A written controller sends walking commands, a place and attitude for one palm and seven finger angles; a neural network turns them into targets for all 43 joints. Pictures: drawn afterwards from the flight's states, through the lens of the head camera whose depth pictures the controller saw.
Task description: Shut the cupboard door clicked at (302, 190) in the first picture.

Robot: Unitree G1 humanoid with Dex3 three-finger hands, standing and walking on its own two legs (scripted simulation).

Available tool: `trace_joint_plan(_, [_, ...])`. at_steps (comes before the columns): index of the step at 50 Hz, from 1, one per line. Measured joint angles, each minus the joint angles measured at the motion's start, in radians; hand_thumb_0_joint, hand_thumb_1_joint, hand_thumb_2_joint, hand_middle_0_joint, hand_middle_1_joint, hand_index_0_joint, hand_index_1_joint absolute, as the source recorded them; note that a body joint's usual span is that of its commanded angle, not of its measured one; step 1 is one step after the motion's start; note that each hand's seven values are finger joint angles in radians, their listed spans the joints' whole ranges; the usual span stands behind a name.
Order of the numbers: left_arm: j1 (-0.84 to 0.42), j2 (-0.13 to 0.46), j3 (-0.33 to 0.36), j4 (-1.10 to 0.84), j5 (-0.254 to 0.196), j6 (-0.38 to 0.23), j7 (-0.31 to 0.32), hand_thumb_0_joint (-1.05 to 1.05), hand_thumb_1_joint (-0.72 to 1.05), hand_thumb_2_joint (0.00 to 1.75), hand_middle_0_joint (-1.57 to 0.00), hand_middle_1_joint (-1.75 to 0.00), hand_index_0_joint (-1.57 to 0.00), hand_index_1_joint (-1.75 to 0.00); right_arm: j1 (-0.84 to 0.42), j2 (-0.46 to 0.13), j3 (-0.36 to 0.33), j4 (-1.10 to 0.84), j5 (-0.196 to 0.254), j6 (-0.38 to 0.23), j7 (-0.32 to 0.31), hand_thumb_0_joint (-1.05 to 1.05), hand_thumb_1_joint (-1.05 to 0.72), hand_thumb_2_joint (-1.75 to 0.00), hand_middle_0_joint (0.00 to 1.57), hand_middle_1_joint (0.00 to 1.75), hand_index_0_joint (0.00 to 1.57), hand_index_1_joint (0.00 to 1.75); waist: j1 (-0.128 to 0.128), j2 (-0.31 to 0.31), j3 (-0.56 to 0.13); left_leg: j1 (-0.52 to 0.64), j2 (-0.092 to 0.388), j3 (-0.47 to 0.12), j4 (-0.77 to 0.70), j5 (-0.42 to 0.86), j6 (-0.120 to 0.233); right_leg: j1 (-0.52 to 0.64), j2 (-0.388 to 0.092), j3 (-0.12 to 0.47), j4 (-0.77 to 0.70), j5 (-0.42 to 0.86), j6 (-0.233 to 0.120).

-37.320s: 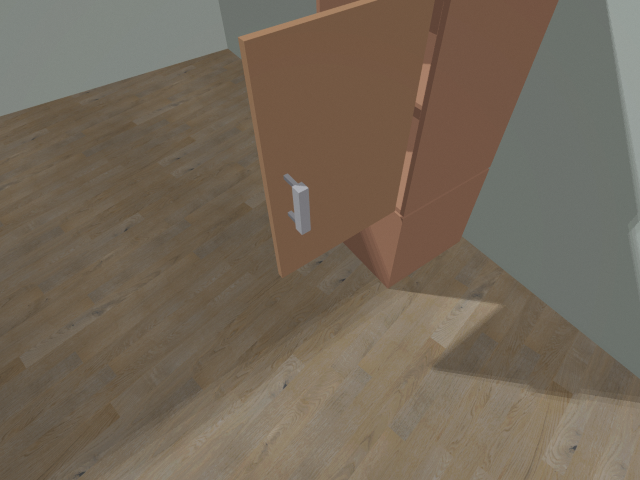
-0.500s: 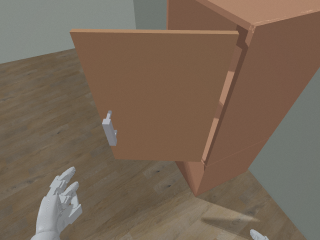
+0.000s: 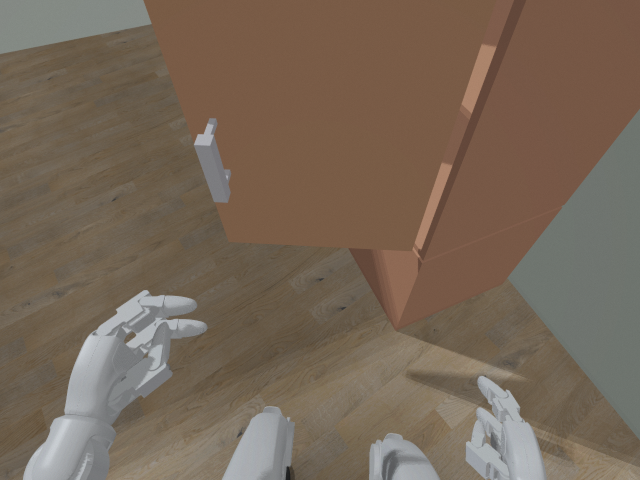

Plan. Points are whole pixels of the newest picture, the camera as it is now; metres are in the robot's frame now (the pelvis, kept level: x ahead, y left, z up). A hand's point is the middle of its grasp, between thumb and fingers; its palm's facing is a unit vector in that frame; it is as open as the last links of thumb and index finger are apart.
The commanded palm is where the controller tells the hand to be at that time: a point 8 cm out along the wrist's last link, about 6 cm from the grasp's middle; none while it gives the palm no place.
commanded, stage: raise the hand and make a fist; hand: left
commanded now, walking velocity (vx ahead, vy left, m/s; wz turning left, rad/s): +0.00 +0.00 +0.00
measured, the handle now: (217, 161) +0.55 +0.22 +0.04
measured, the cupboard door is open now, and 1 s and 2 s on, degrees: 63 63 63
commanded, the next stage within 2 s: bring the fist close to the handle in 1.24 s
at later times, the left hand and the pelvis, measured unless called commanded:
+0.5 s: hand (135, 365) +0.23 +0.23 +0.05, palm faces +0.02 -1.00 -0.03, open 3.1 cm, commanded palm +0.21 +0.28 +0.05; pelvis +0.01 +0.04 +0.00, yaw +0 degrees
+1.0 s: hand (143, 359) +0.24 +0.22 +0.05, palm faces +0.00 -1.00 -0.03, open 3.1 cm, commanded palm +0.21 +0.27 +0.05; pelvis +0.01 +0.03 +0.00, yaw -1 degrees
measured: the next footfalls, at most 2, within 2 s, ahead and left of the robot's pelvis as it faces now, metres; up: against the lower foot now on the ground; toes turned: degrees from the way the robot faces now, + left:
none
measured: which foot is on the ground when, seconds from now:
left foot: down 0.00-1.00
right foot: down 0.00-1.00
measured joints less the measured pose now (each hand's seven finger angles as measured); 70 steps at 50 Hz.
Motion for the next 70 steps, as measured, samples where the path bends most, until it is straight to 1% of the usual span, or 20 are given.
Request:
trace_joint_plan(2, [0.008, -0.002, 0.007, 0.003, 0.004, 0.022, 0.028, 0.02, 0.90, 0.90, -0.69, -0.82, -0.69, -0.83, 0.025, 0.006, -0.001, 0.001, 0.000, 0.009, 0.004, 0.01, -0.90, -0.90, 0.20, 0.30, 0.20, 0.30, -0.013, 0.001, -0.005, 0.010, 0.002, 0.010, -0.016, 0.004, 0.004, 0.007, 0.001, 0.010, -0.017, 0.009, 0.007])
trace_joint_plan(4, [0.026, -0.006, 0.011, 0.001, 0.010, 0.020, 0.057, 0.02, 0.90, 0.90, -0.72, -0.86, -0.72, -0.87, 0.047, 0.003, -0.007, 0.003, -0.003, 0.013, 0.008, 0.01, -0.90, -0.90, 0.21, 0.30, 0.20, 0.30, -0.024, 0.002, -0.008, 0.018, 0.001, 0.019, -0.027, 0.006, 0.009, 0.013, 0.000, 0.019, -0.031, 0.015, 0.014])
trace_joint_plan(6, [0.045, -0.008, 0.011, -0.007, 0.016, 0.001, 0.080, 0.02, 0.90, 0.90, -0.76, -0.90, -0.76, -0.91, 0.063, -0.005, -0.013, 0.005, -0.009, 0.015, 0.011, 0.01, -0.90, -0.90, 0.21, 0.30, 0.20, 0.30, -0.029, 0.001, -0.010, 0.020, 0.000, 0.026, -0.032, 0.005, 0.016, 0.016, -0.002, 0.026, -0.039, 0.017, 0.020])
trace_joint_plan(9, [0.067, -0.011, 0.002, -0.019, 0.021, -0.040, 0.096, 0.02, 0.90, 0.90, -0.81, -0.96, -0.81, -0.97, 0.073, -0.024, -0.023, 0.009, -0.015, 0.015, 0.017, 0.01, -0.90, -0.90, 0.20, 0.30, 0.20, 0.30, -0.032, -0.001, -0.012, 0.014, -0.005, 0.032, -0.027, 0.000, 0.027, 0.012, -0.008, 0.031, -0.039, 0.016, 0.030])
trace_joint_plan(12, [0.079, -0.013, -0.016, -0.036, 0.027, -0.065, 0.103, 0.02, 0.90, 0.90, -0.87, -1.02, -0.87, -1.03, 0.067, -0.041, -0.030, 0.007, -0.020, 0.016, 0.020, 0.01, -0.90, -0.90, 0.20, 0.30, 0.20, 0.30, -0.032, -0.003, -0.009, 0.001, -0.011, 0.034, -0.014, -0.006, 0.036, 0.005, -0.013, 0.033, -0.032, 0.011, 0.039])
trace_joint_plan(15, [0.086, -0.015, -0.033, -0.054, 0.035, -0.068, 0.108, 0.02, 0.90, 0.90, -0.92, -1.08, -0.92, -1.09, 0.049, -0.049, -0.033, -0.004, -0.023, 0.023, 0.023, 0.01, -0.90, -0.90, 0.20, 0.30, 0.20, 0.30, -0.029, -0.007, -0.008, -0.010, -0.015, 0.035, -0.002, -0.011, 0.044, -0.002, -0.017, 0.033, -0.026, 0.008, 0.046])
trace_joint_plan(24, [0.100, -0.012, -0.049, -0.113, 0.053, -0.037, 0.134, 0.02, 0.90, 0.90, -1.09, -1.26, -1.09, -1.27, -0.013, -0.028, -0.011, -0.061, -0.029, 0.054, 0.035, 0.01, -0.90, -0.90, 0.20, 0.30, 0.20, 0.30, -0.015, -0.012, -0.012, -0.012, -0.020, 0.025, 0.009, -0.018, 0.053, 0.009, -0.020, 0.024, -0.034, 0.007, 0.056])
trace_joint_plan(30, [0.094, -0.005, -0.051, -0.115, 0.056, -0.016, 0.122, 0.02, 0.90, 0.90, -1.20, -1.38, -1.20, -1.38, -0.024, -0.016, 0.013, -0.090, -0.031, 0.070, 0.039, 0.01, -0.90, -0.90, 0.20, 0.30, 0.20, 0.30, -0.007, -0.010, -0.018, -0.014, -0.021, 0.015, 0.015, -0.022, 0.054, 0.016, -0.019, 0.014, -0.038, 0.006, 0.056])
trace_joint_plan(34, [0.091, -0.002, -0.050, -0.120, 0.055, -0.006, 0.117, 0.02, 0.90, 0.90, -1.25, -1.44, -1.25, -1.44, -0.018, -0.015, 0.020, -0.096, -0.032, 0.077, 0.041, 0.01, -0.90, -0.90, 0.21, 0.30, 0.20, 0.30, -0.006, -0.009, -0.019, -0.016, -0.020, 0.010, 0.021, -0.026, 0.052, 0.016, -0.018, 0.009, -0.035, 0.003, 0.055])
trace_joint_plan(43, [0.089, 0.005, -0.040, -0.121, 0.046, 0.000, 0.114, 0.02, 0.90, 0.90, -1.29, -1.49, -1.29, -1.49, 0.014, -0.026, 0.013, -0.079, -0.030, 0.090, 0.038, 0.01, -0.90, -0.90, 0.21, 0.30, 0.20, 0.30, -0.016, -0.003, -0.020, -0.023, -0.016, 0.007, 0.028, -0.030, 0.047, 0.008, -0.013, 0.008, -0.027, -0.002, 0.049])
trace_joint_plan(53, [0.095, 0.002, -0.038, -0.119, 0.038, -0.013, 0.122, 0.02, 0.90, 0.90, -1.30, -1.49, -1.30, -1.50, 0.032, -0.037, -0.006, -0.062, -0.025, 0.096, 0.034, 0.01, -0.90, -0.90, 0.20, 0.30, 0.20, 0.30, -0.025, 0.000, -0.024, -0.024, -0.011, 0.012, 0.030, -0.032, 0.040, -0.001, -0.009, 0.014, -0.014, -0.007, 0.043])
trace_joint_plan(65, [0.093, -0.005, -0.048, -0.106, 0.041, -0.026, 0.124, 0.02, 0.90, 0.90, -1.30, -1.49, -1.30, -1.50, 0.021, -0.034, -0.002, -0.072, -0.023, 0.099, 0.030, 0.01, -0.90, -0.90, 0.20, 0.30, 0.20, 0.30, -0.021, 0.001, -0.027, -0.023, -0.008, 0.010, 0.032, -0.034, 0.031, -0.005, -0.006, 0.012, -0.005, -0.014, 0.034])
trace_joint_plan(70, [0.089, -0.006, -0.051, -0.108, 0.043, -0.021, 0.125, 0.02, 0.90, 0.90, -1.30, -1.49, -1.30, -1.50, 0.014, -0.034, 0.000, -0.076, -0.023, 0.101, 0.030, 0.01, -0.90, -0.90, 0.20, 0.30, 0.20, 0.30, -0.018, 0.004, -0.028, -0.022, -0.009, 0.008, 0.032, -0.036, 0.030, -0.003, -0.006, 0.010, -0.003, -0.017, 0.032])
